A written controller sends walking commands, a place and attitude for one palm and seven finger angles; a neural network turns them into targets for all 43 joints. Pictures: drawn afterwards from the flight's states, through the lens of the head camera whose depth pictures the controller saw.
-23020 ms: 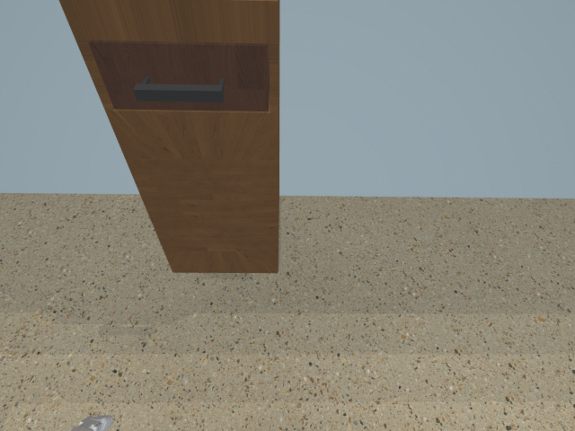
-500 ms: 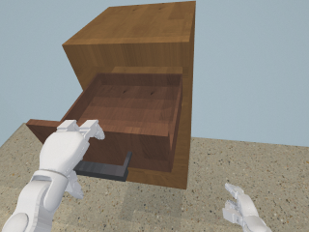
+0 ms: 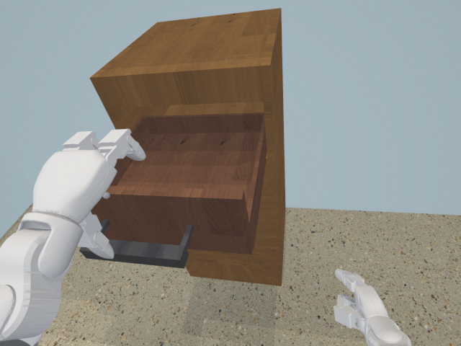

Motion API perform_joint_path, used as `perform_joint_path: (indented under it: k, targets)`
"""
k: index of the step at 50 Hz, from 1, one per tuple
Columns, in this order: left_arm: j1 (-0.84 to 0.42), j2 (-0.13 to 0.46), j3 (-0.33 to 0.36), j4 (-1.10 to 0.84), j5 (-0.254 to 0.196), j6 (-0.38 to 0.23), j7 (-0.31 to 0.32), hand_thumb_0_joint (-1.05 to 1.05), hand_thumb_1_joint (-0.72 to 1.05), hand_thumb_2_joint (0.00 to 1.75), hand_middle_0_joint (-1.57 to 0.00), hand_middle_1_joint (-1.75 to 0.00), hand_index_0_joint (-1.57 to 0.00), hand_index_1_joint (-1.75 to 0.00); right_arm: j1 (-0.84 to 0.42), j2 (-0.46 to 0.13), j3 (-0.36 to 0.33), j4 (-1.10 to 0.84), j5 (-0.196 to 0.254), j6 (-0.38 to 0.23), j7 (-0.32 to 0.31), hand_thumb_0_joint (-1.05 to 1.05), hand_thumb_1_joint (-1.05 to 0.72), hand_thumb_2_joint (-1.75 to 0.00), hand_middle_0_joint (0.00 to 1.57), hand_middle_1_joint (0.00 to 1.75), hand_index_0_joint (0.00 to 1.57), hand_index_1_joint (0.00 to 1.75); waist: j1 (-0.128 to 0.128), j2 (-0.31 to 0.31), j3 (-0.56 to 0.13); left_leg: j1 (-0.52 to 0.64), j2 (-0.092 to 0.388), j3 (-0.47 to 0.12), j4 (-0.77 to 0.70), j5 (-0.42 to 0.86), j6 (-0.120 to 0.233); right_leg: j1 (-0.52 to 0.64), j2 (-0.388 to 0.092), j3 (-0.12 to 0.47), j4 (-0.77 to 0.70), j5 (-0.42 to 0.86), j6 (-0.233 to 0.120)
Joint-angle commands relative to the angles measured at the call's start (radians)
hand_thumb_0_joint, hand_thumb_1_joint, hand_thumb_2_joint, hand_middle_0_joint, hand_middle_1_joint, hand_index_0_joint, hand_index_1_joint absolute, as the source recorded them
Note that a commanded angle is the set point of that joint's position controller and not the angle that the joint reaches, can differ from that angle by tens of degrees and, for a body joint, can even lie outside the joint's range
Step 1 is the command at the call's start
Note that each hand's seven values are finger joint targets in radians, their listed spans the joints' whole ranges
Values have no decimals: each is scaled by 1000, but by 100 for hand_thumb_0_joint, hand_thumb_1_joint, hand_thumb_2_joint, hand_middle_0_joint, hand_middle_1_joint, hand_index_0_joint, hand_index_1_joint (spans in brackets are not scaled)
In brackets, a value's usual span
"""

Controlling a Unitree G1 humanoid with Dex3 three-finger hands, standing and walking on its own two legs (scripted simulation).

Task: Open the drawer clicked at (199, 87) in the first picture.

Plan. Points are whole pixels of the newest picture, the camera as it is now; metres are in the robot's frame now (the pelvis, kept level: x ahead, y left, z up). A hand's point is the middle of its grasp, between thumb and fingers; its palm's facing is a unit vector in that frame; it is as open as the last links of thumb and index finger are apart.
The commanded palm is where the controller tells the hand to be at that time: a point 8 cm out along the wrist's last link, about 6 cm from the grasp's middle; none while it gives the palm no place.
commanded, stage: lift the hand off the handle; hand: left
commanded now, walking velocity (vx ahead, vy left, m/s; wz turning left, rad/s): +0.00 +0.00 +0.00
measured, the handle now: (139, 240) +0.26 +0.22 +0.07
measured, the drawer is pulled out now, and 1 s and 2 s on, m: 0.29 0.29 0.29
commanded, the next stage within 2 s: draw the hand back to the body in 0.08 s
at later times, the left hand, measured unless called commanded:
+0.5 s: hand (90, 203) +0.23 +0.23 +0.21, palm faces +0.20 -0.03 -0.98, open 13.9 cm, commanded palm +0.18 +0.23 +0.27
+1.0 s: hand (67, 194) +0.20 +0.21 +0.26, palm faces +0.45 -0.82 -0.37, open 13.4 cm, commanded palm +0.16 +0.26 +0.26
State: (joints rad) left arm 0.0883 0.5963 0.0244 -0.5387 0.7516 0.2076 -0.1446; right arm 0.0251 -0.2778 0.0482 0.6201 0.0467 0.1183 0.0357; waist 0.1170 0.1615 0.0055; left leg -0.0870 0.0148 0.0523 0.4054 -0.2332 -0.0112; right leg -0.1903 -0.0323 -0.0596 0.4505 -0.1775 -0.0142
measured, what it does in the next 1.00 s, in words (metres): stands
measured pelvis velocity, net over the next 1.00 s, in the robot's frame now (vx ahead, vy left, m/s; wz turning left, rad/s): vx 0.01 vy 0.00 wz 0.01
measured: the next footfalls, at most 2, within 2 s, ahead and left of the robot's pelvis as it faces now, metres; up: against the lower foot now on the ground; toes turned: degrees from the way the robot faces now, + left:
none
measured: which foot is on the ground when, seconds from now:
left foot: down 0.00-1.00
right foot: down 0.00-1.00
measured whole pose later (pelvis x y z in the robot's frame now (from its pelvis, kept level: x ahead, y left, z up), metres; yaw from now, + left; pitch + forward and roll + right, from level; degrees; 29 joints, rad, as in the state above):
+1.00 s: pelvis +0.01 +0.00 +0.00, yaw +0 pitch -6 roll -1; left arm 0.28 0.35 0.35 -0.63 -0.04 -0.18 0.07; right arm 0.15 -0.20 0.05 0.64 0.00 -0.15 -0.07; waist 0.08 0.07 0.06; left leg -0.06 0.04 0.04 0.43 -0.27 -0.01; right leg -0.13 -0.01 -0.08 0.40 -0.17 -0.01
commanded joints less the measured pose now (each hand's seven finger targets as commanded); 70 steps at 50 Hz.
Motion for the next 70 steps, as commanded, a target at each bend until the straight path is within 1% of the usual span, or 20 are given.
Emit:
perform_joint_path:
  k: [1, 6, 10, 14, 17, 20, 26, 34, 38, 39, 40, 41, 42, 44, 45, 49, 53, 57, 59, 70]
  targets:
    - [-177, 185, 171, -72, 2, 22, 21, 0, -50, 30, -30, -120, -30, -120, -223, -60, -19, -171, 8, -53, 3, 0, -90, -90, 20, 30, 20, 30, 0, -148, -96, -137, -13, -19, -77, 110, 20, 127, 19, 47, -65, 9, 8]
    - [-261, 208, 166, -28, 5, 17, 5, 0, -50, 30, -30, -120, -30, -120, -217, -69, -16, -177, 9, -61, -9, 0, -90, -90, 20, 30, 20, 30, -9, -162, -110, -152, -18, -16, -64, 36, 24, 113, 9, 63, -75, -90, 13]
    - [-315, 224, 173, -121, 9, -22, 5, 0, -50, 30, -30, -120, -30, -120, -225, -63, -12, -201, 0, -88, -9, 0, -90, -90, 20, 30, 20, 30, 8, -106, -221, -129, -29, -26, -39, 77, 24, 174, 0, 76, -50, -37, 7]
    - [-258, 279, 247, -137, -22, -56, 19, 0, -50, 30, -30, -120, -30, -120, -217, -74, -19, -196, 3, -98, -19, 0, -90, -90, 20, 30, 20, 30, 3, -93, -169, -129, -17, -25, -37, 63, 20, 139, 1, 76, -63, -32, 11]
    - [-196, 273, 266, -44, -21, -57, 25, 0, -50, 30, -30, -120, -30, -120, -187, -75, -21, -179, -3, -94, -20, 0, -90, -90, 20, 30, 20, 30, 10, -156, -104, -158, -19, -19, -40, 57, 22, 113, -4, 66, -75, -59, 17]
    - [-224, 294, 286, -82, -29, -61, 32, 0, -50, 30, -30, -120, -30, -120, -198, -74, -20, -192, -5, -109, -21, 0, -90, -90, 20, 30, 20, 30, 17, -113, -163, -152, -25, -22, -23, 64, 18, 142, -12, 81, -62, -59, 12]
    - [-122, 273, 276, -73, -60, -76, 12, 0, -50, 30, -30, -120, -30, -120, -174, -82, -29, -188, -3, -121, -34, 0, -90, -90, 20, 30, 20, 30, -4, -136, -124, -152, -22, -21, -24, 44, 21, 109, -9, 62, -63, -72, 19]
    - [-88, 345, 372, -158, -76, -117, 46, 0, -50, 30, -30, -120, -30, -120, -168, -93, -31, -192, -6, -145, -47, 0, -90, -90, 20, 30, 20, 30, 8, -82, -129, -128, -14, -35, -13, 53, 15, 101, -8, 65, -68, -42, 14]
    - [-25, 319, 365, -151, -75, -112, 55, 0, -50, 30, -30, -120, -30, -120, -151, -90, -31, -192, -13, -133, -41, 0, -90, -90, 20, 30, 20, 30, 14, -113, -119, -130, -20, -32, -30, 95, 16, 107, -6, 34, -57, 9, 18]
    - [-23, 333, 386, -160, -92, -107, 57, 0, -50, 30, -30, -120, -30, -120, -172, -94, -32, -191, -2, -141, -43, 0, -90, -90, 20, 30, 20, 30, 10, -69, -110, -131, -11, -37, -23, 82, 11, 102, -3, 48, -58, 7, 12]
    - [-123, -99, 346, -281, -715, -254, 128, 0, -47, 32, -30, -118, -30, -118, -75, 10, -30, -235, -18, -214, -70, 0, -90, -90, 20, 30, 20, 30, -93, -256, -62, -36, 12, -23, -12, 6, 42, 49, 23, -1, -115, -24, 0]
    - [42, 28, 433, -134, -730, -307, 176, 0, -43, 33, -29, -115, -29, -115, -46, -35, -30, -176, -33, -249, -92, 0, -90, -90, 20, 30, 20, 30, -80, -341, -10, -47, 33, -32, -20, -43, 42, 29, 23, 10, -129, -78, 9]
    - [104, 5, 471, -154, -795, -337, 196, 0, -40, 34, -29, -113, -29, -113, -52, -37, -36, -164, -33, -264, -101, 0, -90, -90, 20, 30, 20, 30, -60, -314, -5, -50, 28, -30, -33, -51, 40, 33, 13, 10, -158, -114, 12]
    - [40, 44, 512, -262, -824, -403, 230, 0, -32, 37, -29, -109, -29, -109, -55, -44, -40, -137, -37, -308, -114, 0, -90, -90, 20, 30, 20, 30, -54, -177, -43, -11, 25, -21, -41, -61, 30, 48, 7, 32, -166, -132, 6]
    - [5, -22, 471, -293, -819, -428, 242, 0, -29, 39, -29, -107, -29, -107, -46, -21, -33, -145, -46, -328, -114, 0, -90, -90, 20, 30, 20, 30, -46, -72, -89, -2, 16, -16, -56, -32, 28, 86, 0, 25, -157, -102, -2]
    - [32, -47, 460, -198, -820, -439, 264, 0, -15, 45, -27, -98, -27, -98, -22, -31, -45, -115, -50, -340, -120, 0, -90, -90, 20, 30, 20, 30, -47, -76, 11, -29, 23, -20, -81, 4, 22, 91, 10, 26, -167, -64, -6]
    - [32, -88, 416, -269, -810, -451, 260, 0, -1, 51, -26, -88, -26, -88, -19, -28, -47, -126, -60, -349, -112, 0, -90, -90, 20, 30, 20, 30, -39, -20, -55, -10, 18, -26, -72, 111, 24, 146, 10, 20, -128, 47, -13]
    - [105, -70, 442, -307, -813, -447, 256, 0, 13, 57, -25, -80, -25, -80, -13, -35, -54, -133, -64, -350, -102, 0, -90, -90, 20, 30, 20, 30, -33, -86, -88, -15, 23, -31, -50, 221, 21, 186, 15, 13, -93, 172, -14]
    - [140, -47, 477, -309, -818, -442, 259, 0, 20, 60, -25, -75, -25, -75, -11, -39, -60, -131, -62, -345, -101, 0, -90, -90, 20, 30, 20, 30, -30, -58, -92, -12, 25, -26, -38, 255, 14, 191, 17, 19, -89, 210, -18]
    - [147, -55, 503, -263, -829, -416, 255, 0, 58, 76, -22, -50, -22, -50, 9, -43, -68, -136, -51, -306, -102, 0, -90, -90, 20, 30, 20, 30, -44, -88, -64, -17, 40, -33, -46, 273, 4, 150, 23, 5, -81, 197, -12]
